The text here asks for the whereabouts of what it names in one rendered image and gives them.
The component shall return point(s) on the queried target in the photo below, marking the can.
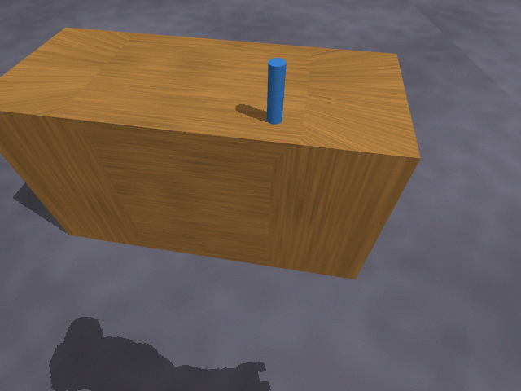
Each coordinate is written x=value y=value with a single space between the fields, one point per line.
x=276 y=84

